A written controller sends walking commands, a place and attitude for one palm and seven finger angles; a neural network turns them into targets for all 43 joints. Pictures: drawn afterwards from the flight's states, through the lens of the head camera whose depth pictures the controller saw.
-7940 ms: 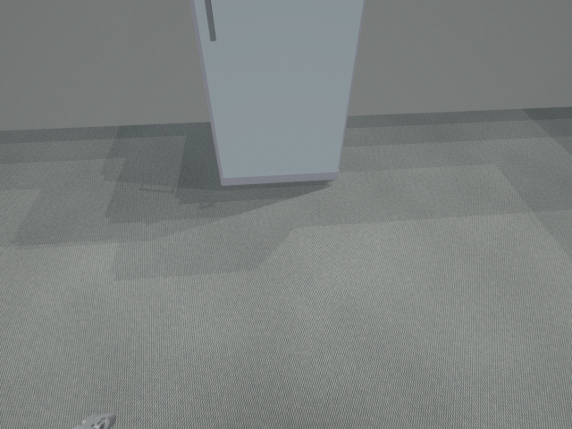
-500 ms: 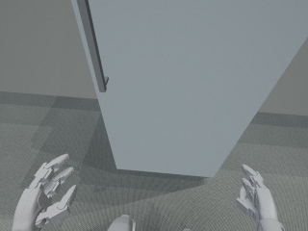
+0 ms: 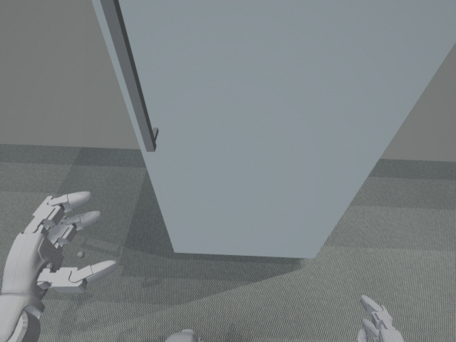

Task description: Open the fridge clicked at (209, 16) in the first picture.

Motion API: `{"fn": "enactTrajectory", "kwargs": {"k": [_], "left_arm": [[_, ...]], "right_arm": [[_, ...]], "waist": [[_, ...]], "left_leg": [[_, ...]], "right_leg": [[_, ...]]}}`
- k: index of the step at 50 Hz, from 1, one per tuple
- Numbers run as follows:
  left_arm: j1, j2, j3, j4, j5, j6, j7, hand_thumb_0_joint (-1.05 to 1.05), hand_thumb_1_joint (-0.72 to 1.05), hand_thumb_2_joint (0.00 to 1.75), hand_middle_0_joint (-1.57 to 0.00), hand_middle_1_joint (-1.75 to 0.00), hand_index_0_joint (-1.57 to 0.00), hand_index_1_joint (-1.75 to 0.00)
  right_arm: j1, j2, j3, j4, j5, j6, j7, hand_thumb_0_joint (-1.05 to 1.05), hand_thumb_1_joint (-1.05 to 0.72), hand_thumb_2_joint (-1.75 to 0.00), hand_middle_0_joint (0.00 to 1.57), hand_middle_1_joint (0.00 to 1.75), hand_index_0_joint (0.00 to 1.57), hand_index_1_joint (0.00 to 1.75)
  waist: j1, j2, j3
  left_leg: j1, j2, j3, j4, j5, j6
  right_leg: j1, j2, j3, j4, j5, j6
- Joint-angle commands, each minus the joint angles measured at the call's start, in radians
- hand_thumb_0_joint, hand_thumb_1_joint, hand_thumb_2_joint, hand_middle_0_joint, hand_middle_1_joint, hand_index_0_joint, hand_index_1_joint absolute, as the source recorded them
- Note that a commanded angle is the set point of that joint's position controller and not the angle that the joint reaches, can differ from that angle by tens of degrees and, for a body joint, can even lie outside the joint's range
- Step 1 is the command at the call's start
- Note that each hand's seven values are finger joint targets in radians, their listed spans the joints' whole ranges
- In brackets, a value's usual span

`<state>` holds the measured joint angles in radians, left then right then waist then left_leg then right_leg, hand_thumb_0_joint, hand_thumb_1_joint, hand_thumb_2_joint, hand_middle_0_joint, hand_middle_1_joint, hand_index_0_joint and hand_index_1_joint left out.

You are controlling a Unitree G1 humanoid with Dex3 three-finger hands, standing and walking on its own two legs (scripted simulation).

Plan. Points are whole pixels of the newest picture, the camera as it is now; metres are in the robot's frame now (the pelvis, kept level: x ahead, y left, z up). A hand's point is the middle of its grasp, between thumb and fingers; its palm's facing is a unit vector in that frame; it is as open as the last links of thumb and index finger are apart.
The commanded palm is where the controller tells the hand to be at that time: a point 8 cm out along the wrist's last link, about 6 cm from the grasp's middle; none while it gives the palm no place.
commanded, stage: raise the hand to about handle height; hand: left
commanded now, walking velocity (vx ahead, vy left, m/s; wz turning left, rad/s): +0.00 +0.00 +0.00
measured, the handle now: (128, 50) +0.50 +0.21 +0.25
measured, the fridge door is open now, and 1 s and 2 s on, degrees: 0 0 0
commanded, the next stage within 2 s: move the hooked fingers beside the handle in 1.16 s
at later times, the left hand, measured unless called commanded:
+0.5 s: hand (35, 203) +0.26 +0.28 +0.16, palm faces +0.13 -0.99 -0.07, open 13.9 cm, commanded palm +0.23 +0.33 +0.17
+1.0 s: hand (45, 183) +0.28 +0.27 +0.18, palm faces +0.14 -0.99 -0.05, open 14.0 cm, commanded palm +0.24 +0.31 +0.19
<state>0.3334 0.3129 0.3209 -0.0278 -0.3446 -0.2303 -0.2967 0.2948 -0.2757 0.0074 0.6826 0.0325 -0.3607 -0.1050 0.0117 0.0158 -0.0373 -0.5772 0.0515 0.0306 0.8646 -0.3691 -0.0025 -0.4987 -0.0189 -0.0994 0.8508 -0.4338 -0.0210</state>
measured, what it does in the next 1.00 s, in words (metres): stands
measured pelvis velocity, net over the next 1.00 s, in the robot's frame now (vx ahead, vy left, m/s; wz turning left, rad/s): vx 0.00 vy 0.00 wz -0.01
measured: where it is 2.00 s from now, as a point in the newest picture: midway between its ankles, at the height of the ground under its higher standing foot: outside the picture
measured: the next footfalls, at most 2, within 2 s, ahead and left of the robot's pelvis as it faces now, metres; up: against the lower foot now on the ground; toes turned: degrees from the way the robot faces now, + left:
none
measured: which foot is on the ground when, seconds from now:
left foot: down 0.00-1.00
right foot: down 0.00-1.00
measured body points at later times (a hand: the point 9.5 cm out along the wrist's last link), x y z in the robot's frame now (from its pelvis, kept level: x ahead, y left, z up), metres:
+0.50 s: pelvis +0.01 +0.01 +0.03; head +0.00 +0.01 +0.48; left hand +0.24 +0.33 +0.17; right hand +0.22 -0.19 -0.03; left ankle +0.04 +0.12 -0.70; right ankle +0.00 -0.11 -0.70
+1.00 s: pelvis +0.00 +0.00 +0.04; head -0.02 -0.01 +0.49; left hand +0.26 +0.32 +0.19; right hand +0.18 -0.25 -0.03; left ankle +0.04 +0.12 -0.70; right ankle +0.00 -0.11 -0.70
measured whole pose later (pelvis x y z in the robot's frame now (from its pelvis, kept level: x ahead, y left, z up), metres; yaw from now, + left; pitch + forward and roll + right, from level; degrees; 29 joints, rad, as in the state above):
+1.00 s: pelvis +0.00 +0.00 +0.04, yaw -1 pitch -4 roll +0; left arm -0.04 0.41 0.42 0.13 -0.31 0.09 -0.33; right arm 0.22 -0.28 0.05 0.68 0.07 -0.25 -0.14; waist 0.05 0.02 0.01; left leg -0.24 0.05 0.05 0.53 -0.22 -0.01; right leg -0.17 0.00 -0.09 0.52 -0.28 -0.02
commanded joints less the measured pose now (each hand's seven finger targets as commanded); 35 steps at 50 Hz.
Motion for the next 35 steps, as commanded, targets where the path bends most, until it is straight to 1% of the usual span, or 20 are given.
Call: {"fn": "enactTrajectory", "kwargs": {"k": [1, 2, 3, 5, 6, 8, 11, 12, 13, 15, 18, 19, 22, 24, 25, 28, 30, 33, 34, 35], "left_arm": [[-0.103, 0.195, 0.109, -0.232, -0.008, -0.053, 0.017, 0.0, -0.22, 0.42, -0.28, -1.02, -0.28, -1.02], [-0.118, 0.196, 0.108, -0.251, -0.008, -0.05, 0.019, 0.0, -0.24, 0.41, -0.28, -1.03, -0.28, -1.03], [-0.122, 0.223, 0.132, -0.259, -0.002, -0.044, 0.026, 0.0, -0.27, 0.4, -0.28, -1.05, -0.28, -1.05], [-0.151, 0.2, 0.109, -0.249, -0.002, -0.023, 0.025, 0.0, -0.31, 0.38, -0.29, -1.08, -0.29, -1.08], [-0.178, 0.201, 0.104, -0.254, -0.002, -0.016, 0.023, 0.0, -0.34, 0.37, -0.29, -1.1, -0.29, -1.1], [-0.206, 0.22, 0.116, -0.242, 0.0, 0.011, 0.018, 0.0, -0.38, 0.35, -0.29, -1.12, -0.29, -1.12], [-0.267, 0.22, 0.103, -0.217, -0.003, 0.056, -0.002, 0.0, -0.45, 0.32, -0.3, -1.17, -0.3, -1.17], [-0.292, 0.231, 0.11, -0.218, -0.001, 0.069, -0.005, 0.0, -0.48, 0.31, -0.3, -1.18, -0.3, -1.18], [-0.302, 0.239, 0.117, -0.196, -0.001, 0.087, -0.009, 0.0, -0.5, 0.3, -0.3, -1.2, -0.3, -1.2], [-0.365, 0.232, 0.105, -0.184, -0.004, 0.114, -0.023, 0.0, -0.5, 0.3, -0.3, -1.2, -0.3, -1.2], [-0.447, 0.272, 0.128, -0.171, -0.001, 0.146, -0.03, 0.0, -0.5, 0.3, -0.3, -1.2, -0.3, -1.2], [-0.476, 0.279, 0.128, -0.159, -0.001, 0.159, -0.034, 0.0, -0.5, 0.3, -0.3, -1.2, -0.3, -1.2], [-0.525, 0.293, 0.136, -0.129, 0.001, 0.181, -0.044, 0.0, -0.5, 0.3, -0.3, -1.2, -0.3, -1.2], [-0.573, 0.317, 0.148, -0.122, 0.002, 0.197, -0.048, 0.0, -0.5, 0.3, -0.3, -1.2, -0.3, -1.2], [-0.574, 0.316, 0.149, -0.088, 0.0, 0.206, -0.051, 0.0, -0.5, 0.3, -0.3, -1.2, -0.3, -1.2], [-0.62, 0.356, 0.172, -0.066, 0.0, 0.23, -0.059, 0.0, -0.5, 0.3, -0.3, -1.2, -0.3, -1.2], [-0.653, 0.347, 0.161, -0.057, 0.0, 0.246, -0.062, 0.0, -0.5, 0.3, -0.3, -1.2, -0.3, -1.2], [-0.695, 0.399, 0.193, -0.041, 0.002, 0.265, -0.061, 0.0, -0.5, 0.3, -0.3, -1.2, -0.3, -1.2], [-0.678, 0.38, 0.182, -0.024, 0.001, 0.273, -0.065, 0.0, -0.5, 0.3, -0.3, -1.2, -0.3, -1.2], [-0.637, 0.35, 0.165, 0.012, -0.002, 0.284, -0.069, 0.0, -0.5, 0.3, -0.3, -1.2, -0.3, -1.2]], "right_arm": [[-0.118, -0.121, -0.042, -0.17, 0.009, -0.072, -0.012, 0.0, -0.9, -0.9, 0.2, 0.3, 0.2, 0.3], [-0.121, -0.12, -0.04, -0.17, 0.008, -0.07, -0.012, 0.0, -0.9, -0.9, 0.2, 0.3, 0.2, 0.3], [-0.116, -0.124, -0.041, -0.165, 0.005, -0.066, -0.014, 0.0, -0.9, -0.9, 0.2, 0.3, 0.2, 0.3], [-0.126, -0.12, -0.035, -0.166, 0.01, -0.058, -0.014, 0.0, -0.9, -0.9, 0.2, 0.3, 0.2, 0.3], [-0.128, -0.12, -0.032, -0.165, 0.011, -0.055, -0.014, 0.0, -0.9, -0.9, 0.2, 0.3, 0.2, 0.3], [-0.129, -0.123, -0.029, -0.163, 0.011, -0.046, -0.018, 0.0, -0.9, -0.9, 0.2, 0.3, 0.2, 0.3], [-0.145, -0.12, -0.019, -0.166, 0.018, -0.033, -0.021, 0.0, -0.9, -0.9, 0.2, 0.3, 0.2, 0.3], [-0.148, -0.12, -0.018, -0.168, 0.019, -0.029, -0.023, 0.0, -0.9, -0.9, 0.2, 0.3, 0.2, 0.3], [-0.148, -0.122, -0.014, -0.164, 0.018, -0.025, -0.026, 0.0, -0.9, -0.9, 0.2, 0.3, 0.2, 0.3], [-0.161, -0.116, -0.008, -0.163, 0.024, -0.016, -0.03, 0.0, -0.9, -0.9, 0.2, 0.3, 0.2, 0.3], [-0.174, -0.117, 0.001, -0.159, 0.024, -0.006, -0.039, 0.0, -0.9, -0.9, 0.2, 0.3, 0.2, 0.3], [-0.179, -0.113, 0.006, -0.162, 0.026, -0.003, -0.041, 0.0, -0.9, -0.9, 0.2, 0.3, 0.2, 0.3], [-0.19, -0.113, 0.013, -0.16, 0.028, 0.007, -0.046, 0.0, -0.9, -0.9, 0.2, 0.3, 0.2, 0.3], [-0.201, -0.11, 0.015, -0.159, 0.03, 0.012, -0.048, 0.0, -0.9, -0.9, 0.2, 0.3, 0.2, 0.3], [-0.202, -0.109, 0.018, -0.156, 0.032, 0.016, -0.048, 0.0, -0.9, -0.9, 0.2, 0.3, 0.2, 0.3], [-0.214, -0.114, 0.019, -0.156, 0.035, 0.025, -0.05, 0.0, -0.9, -0.9, 0.2, 0.3, 0.2, 0.3], [-0.218, -0.109, 0.02, -0.16, 0.041, 0.031, -0.05, 0.0, -0.9, -0.9, 0.2, 0.3, 0.2, 0.3], [-0.224, -0.119, 0.018, -0.16, 0.042, 0.037, -0.05, 0.0, -0.9, -0.9, 0.2, 0.3, 0.2, 0.3], [-0.225, -0.114, 0.018, -0.165, 0.043, 0.038, -0.049, 0.0, -0.9, -0.9, 0.2, 0.3, 0.2, 0.3], [-0.219, -0.112, 0.017, -0.166, 0.046, 0.041, -0.046, 0.0, -0.9, -0.9, 0.2, 0.3, 0.2, 0.3]], "waist": [[0.031, 0.046, -0.169], [0.029, 0.06, -0.179], [0.037, 0.063, -0.198], [0.03, 0.079, -0.157], [0.029, 0.081, -0.154], [0.033, 0.081, -0.155], [0.032, 0.086, -0.124], [0.035, 0.078, -0.14], [0.038, 0.08, -0.131], [0.03, 0.07, -0.117], [0.037, 0.088, -0.126], [0.035, 0.079, -0.121], [0.037, 0.055, -0.121], [0.04, 0.078, -0.132], [0.038, 0.066, -0.106], [0.042, 0.065, -0.118], [0.038, 0.072, -0.111], [0.044, 0.059, -0.12], [0.045, 0.059, -0.121], [0.043, 0.046, -0.095]], "left_leg": [[0.196, -0.045, -0.061, -0.179, 0.171, 0.011], [0.218, -0.047, -0.059, -0.186, 0.189, 0.012], [0.232, -0.045, -0.06, -0.19, 0.224, 0.012], [0.247, -0.043, -0.062, -0.216, 0.226, 0.007], [0.263, -0.042, -0.066, -0.227, 0.238, 0.005], [0.281, -0.042, -0.064, -0.24, 0.249, 0.006], [0.303, -0.04, -0.068, -0.275, 0.237, 0.002], [0.318, -0.04, -0.069, -0.284, 0.245, 0.002], [0.322, -0.04, -0.066, -0.289, 0.254, 0.005], [0.346, -0.038, -0.067, -0.31, 0.247, 0.003], [0.379, -0.04, -0.067, -0.333, 0.246, 0.006], [0.38, -0.038, -0.069, -0.347, 0.228, 0.005], [0.402, -0.038, -0.073, -0.37, 0.234, 0.006], [0.42, -0.041, -0.063, -0.379, 0.244, 0.009], [0.413, -0.041, -0.065, -0.39, 0.231, 0.007], [0.426, -0.042, -0.056, -0.397, 0.221, 0.014], [0.434, -0.043, -0.057, -0.412, 0.225, 0.012], [0.442, -0.044, -0.053, -0.418, 0.223, 0.016], [0.437, -0.045, -0.049, -0.424, 0.22, 0.016], [0.429, -0.046, -0.047, -0.425, 0.214, 0.017]], "right_leg": [[0.063, 0.026, 0.052, -0.18, 0.17, 0.018], [0.072, 0.027, 0.048, -0.184, 0.196, 0.018], [0.103, 0.03, 0.042, -0.181, 0.229, 0.014], [0.099, 0.033, 0.032, -0.195, 0.238, 0.014], [0.107, 0.037, 0.027, -0.198, 0.249, 0.013], [0.132, 0.04, 0.026, -0.217, 0.26, 0.011], [0.147, 0.041, 0.022, -0.247, 0.259, 0.012], [0.16, 0.042, 0.02, -0.254, 0.265, 0.012], [0.174, 0.043, 0.023, -0.265, 0.275, 0.009], [0.176, 0.044, 0.02, -0.288, 0.274, 0.012], [0.209, 0.044, 0.025, -0.317, 0.272, 0.007], [0.208, 0.042, 0.025, -0.33, 0.256, 0.009], [0.231, 0.044, 0.023, -0.353, 0.264, 0.008], [0.249, 0.039, 0.031, -0.372, 0.276, 0.007], [0.251, 0.041, 0.028, -0.381, 0.263, 0.007], [0.27, 0.037, 0.042, -0.407, 0.254, 0.005], [0.275, 0.036, 0.038, -0.416, 0.262, 0.007], [0.291, 0.035, 0.046, -0.432, 0.255, 0.005], [0.292, 0.031, 0.048, -0.436, 0.254, 0.007], [0.282, 0.033, 0.046, -0.438, 0.251, 0.008]]}}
